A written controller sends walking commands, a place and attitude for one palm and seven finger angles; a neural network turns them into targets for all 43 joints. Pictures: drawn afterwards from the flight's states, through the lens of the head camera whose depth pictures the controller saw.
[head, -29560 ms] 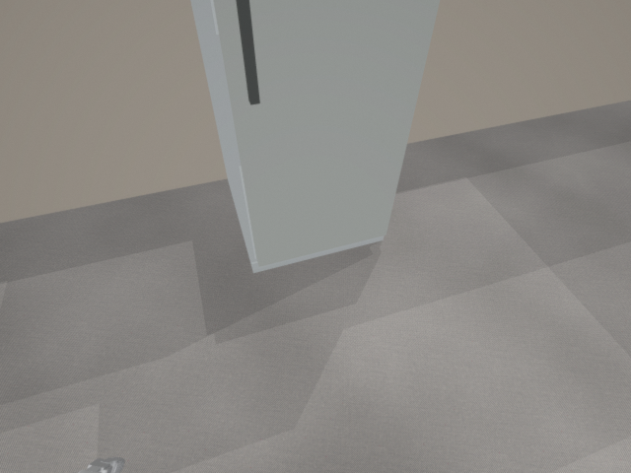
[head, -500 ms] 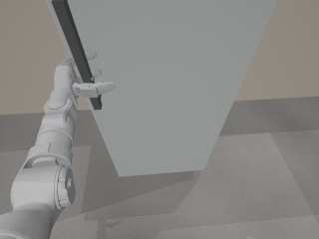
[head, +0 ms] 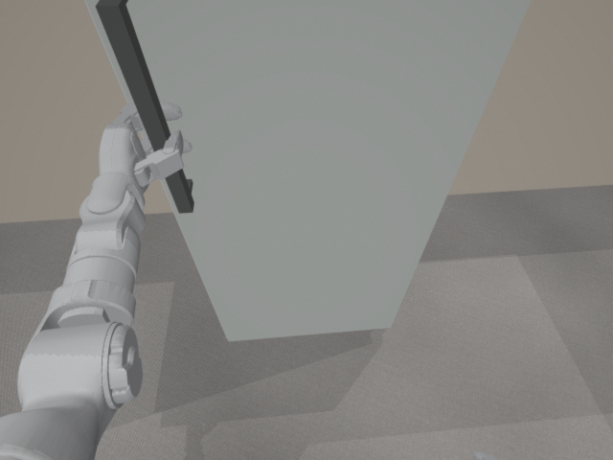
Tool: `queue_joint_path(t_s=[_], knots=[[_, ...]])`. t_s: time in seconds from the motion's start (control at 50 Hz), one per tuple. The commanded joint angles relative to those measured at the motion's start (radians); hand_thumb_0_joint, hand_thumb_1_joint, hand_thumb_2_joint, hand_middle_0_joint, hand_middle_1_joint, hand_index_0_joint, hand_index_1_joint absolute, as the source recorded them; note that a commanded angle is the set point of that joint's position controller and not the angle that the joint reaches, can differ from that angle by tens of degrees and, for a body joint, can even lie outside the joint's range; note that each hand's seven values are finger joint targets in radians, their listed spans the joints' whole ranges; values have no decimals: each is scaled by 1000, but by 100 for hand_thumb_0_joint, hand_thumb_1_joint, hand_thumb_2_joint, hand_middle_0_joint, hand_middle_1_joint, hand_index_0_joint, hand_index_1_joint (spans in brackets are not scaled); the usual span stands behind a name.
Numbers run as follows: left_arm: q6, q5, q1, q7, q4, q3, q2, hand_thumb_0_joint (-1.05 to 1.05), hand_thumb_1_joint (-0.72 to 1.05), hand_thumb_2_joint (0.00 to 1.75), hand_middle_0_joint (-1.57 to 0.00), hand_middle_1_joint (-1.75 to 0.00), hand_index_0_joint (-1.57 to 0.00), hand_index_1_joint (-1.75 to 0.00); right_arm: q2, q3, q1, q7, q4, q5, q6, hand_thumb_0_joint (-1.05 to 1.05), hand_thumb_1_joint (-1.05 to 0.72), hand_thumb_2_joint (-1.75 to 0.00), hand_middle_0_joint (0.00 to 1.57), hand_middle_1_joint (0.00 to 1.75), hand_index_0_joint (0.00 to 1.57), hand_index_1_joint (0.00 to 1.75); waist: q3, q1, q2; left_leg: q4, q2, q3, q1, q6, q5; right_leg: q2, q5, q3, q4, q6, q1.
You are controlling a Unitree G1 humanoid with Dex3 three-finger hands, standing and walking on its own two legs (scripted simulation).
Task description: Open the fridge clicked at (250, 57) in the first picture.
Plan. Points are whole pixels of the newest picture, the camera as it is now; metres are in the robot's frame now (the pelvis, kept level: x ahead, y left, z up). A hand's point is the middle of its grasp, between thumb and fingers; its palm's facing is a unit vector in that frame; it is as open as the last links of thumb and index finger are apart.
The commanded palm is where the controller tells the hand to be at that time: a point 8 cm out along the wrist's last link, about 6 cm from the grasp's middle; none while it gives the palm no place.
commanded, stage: grip the handle and tug to test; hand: left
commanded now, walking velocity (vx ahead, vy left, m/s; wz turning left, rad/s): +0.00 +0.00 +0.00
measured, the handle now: (160, 120) +0.51 +0.21 +0.17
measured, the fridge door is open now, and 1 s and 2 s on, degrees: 0 0 17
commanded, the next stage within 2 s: pull the door a little, standing still in 0.60 s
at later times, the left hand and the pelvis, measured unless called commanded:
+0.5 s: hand (176, 155) +0.46 +0.18 +0.16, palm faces +0.12 -0.99 +0.00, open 5.7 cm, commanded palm +0.40 +0.22 +0.16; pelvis +0.01 +0.00 +0.00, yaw -2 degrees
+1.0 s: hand (175, 157) +0.45 +0.18 +0.16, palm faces +0.12 -0.99 +0.00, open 5.9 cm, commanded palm +0.39 +0.22 +0.16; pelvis +0.06 +0.01 +0.01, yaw -2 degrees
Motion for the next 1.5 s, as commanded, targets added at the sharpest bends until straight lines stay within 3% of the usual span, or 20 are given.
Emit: queue_joint_path(t_s=[0.0,0.08,0.3,0.64,0.68,0.72,0.76,0.84,1.0,1.16,1.24,1.26,1.28,1.3,1.34,1.38,1.4,1.42,1.44,1.48], knots=[[-79,-9,-497,-11,-226,38,237,0,90,90,-45,-140,-45,-140,-137,-53,24,-15,-98,-3,-35,0,-90,-90,20,30,20,30,-347,-2,-21,-63,-3,-29,56,11,310,4,302,20,-17,-24,230],[-84,-9,-519,-13,-223,22,222,0,90,90,-45,-140,-45,-140,-135,-52,26,-14,-96,-3,-35,0,-90,-90,20,30,20,30,-341,-12,-8,-60,-3,-31,62,11,307,5,293,19,-17,-23,211],[-76,-27,-365,-12,-383,4,164,0,90,90,-45,-140,-45,-140,-126,-60,-2,-4,-124,1,-37,0,-90,-90,20,30,20,30,-401,31,29,-59,7,-24,132,1,450,10,383,12,-9,-29,266],[95,-51,59,6,-789,26,108,0,90,90,-45,-140,-45,-140,-102,-67,-99,6,-176,6,-6,0,-90,-90,20,30,20,30,-396,99,61,-77,27,0,244,-18,803,1,630,6,-24,-29,400],[114,-49,54,11,-845,6,88,0,90,90,-45,-140,-45,-140,-101,-66,-109,7,-181,6,-3,0,-90,-90,20,30,20,30,-391,92,42,-82,30,-4,258,-23,809,2,626,1,-28,-28,394],[130,-34,-39,30,-795,73,194,0,90,90,-45,-140,-45,-140,-114,-65,-100,-7,-160,0,10,0,-90,-90,20,30,20,30,-364,76,5,-85,27,-3,244,-13,753,2,618,7,-37,-28,390],[145,-32,-111,31,-778,11,117,0,90,90,-45,-140,-45,-140,-104,-60,-103,-12,-157,-1,12,0,-90,-90,20,30,20,30,-346,53,20,-83,23,-8,253,-12,750,2,606,4,-42,-26,358],[157,-40,-10,34,-814,1,82,0,90,90,-45,-140,-45,-140,-93,-60,-116,-7,-166,-3,18,0,-90,-90,20,30,20,30,-384,79,49,-69,23,-12,290,-27,871,-1,663,-3,-29,-30,385],[121,-48,213,20,-1042,9,72,0,90,90,-45,-140,-45,-140,-82,-51,-180,9,-215,-5,12,0,-90,-90,20,30,20,30,-379,118,24,-104,22,-10,283,-30,824,-5,654,-2,-41,-36,447],[179,-85,710,16,-1402,18,24,0,90,90,-45,-140,-45,-140,-68,-51,-232,29,-271,-4,9,0,-90,-90,20,30,20,30,-333,146,29,-95,24,3,254,-29,870,-11,754,-18,-33,-36,493],[198,-102,974,39,-1719,17,11,0,90,90,-45,-140,-45,-140,-55,-48,-266,35,-304,-5,-1,0,-90,-90,20,30,20,30,-281,154,67,-88,19,0,218,-34,799,-15,754,-22,-45,-40,494],[90,41,599,152,-1496,189,336,0,90,90,-45,-140,-45,-140,-138,-48,-213,7,-248,-21,1,0,-90,-90,20,30,20,30,-176,52,30,40,29,-25,65,-10,669,-90,887,81,-26,-70,486],[52,43,812,175,-1339,93,132,0,90,90,-45,-140,-45,-140,-95,-60,-195,2,-228,-35,-2,0,-90,-90,20,30,20,30,-176,79,-99,153,0,-47,-70,-22,399,-174,992,86,-14,-117,552],[26,55,939,183,-1344,35,79,0,90,90,-45,-140,-45,-140,-85,-60,-209,-8,-247,-34,-1,0,-90,-90,20,30,20,30,-164,106,-197,226,-52,-52,-217,-31,113,-222,1083,89,11,-142,646],[-18,68,944,198,-1440,11,78,0,90,90,-45,-140,-45,-140,-61,-54,-220,-22,-259,-35,3,0,-90,-90,20,30,20,30,-123,120,-185,225,-36,-98,-347,-8,-49,-281,1057,98,63,-152,681],[-35,71,932,200,-1506,-50,24,0,90,90,-45,-140,-45,-140,-59,-43,-189,-27,-253,-47,21,0,-90,-90,20,30,20,30,-179,56,-67,-90,16,-81,-81,1,217,-219,898,17,186,-83,490],[-40,65,934,205,-1567,-84,8,0,90,90,-45,-140,-45,-140,-75,-55,-174,-40,-257,-46,33,0,-90,-90,20,30,20,30,-285,24,79,-197,48,-69,269,16,817,-89,658,-76,334,6,273],[-43,65,949,207,-1627,-122,7,0,90,90,-45,-140,-45,-140,-102,-83,-183,-33,-277,-49,34,0,-90,-90,20,30,20,30,-308,24,307,-119,204,-251,618,51,1509,26,-42,-57,519,39,-79],[-55,106,921,215,-1670,-126,3,0,90,90,-45,-140,-45,-140,-85,-82,-170,3,-276,-73,34,0,-90,-90,20,30,20,30,-236,14,404,-58,235,-319,724,33,1816,75,-393,-22,626,26,-252],[-49,131,996,227,-1639,-112,-3,0,90,90,-45,-140,-45,-140,-59,-85,-169,35,-274,-63,28,0,-90,-90,20,30,20,30,-162,11,221,4,190,-283,763,-14,1635,79,-380,-54,556,21,-418]])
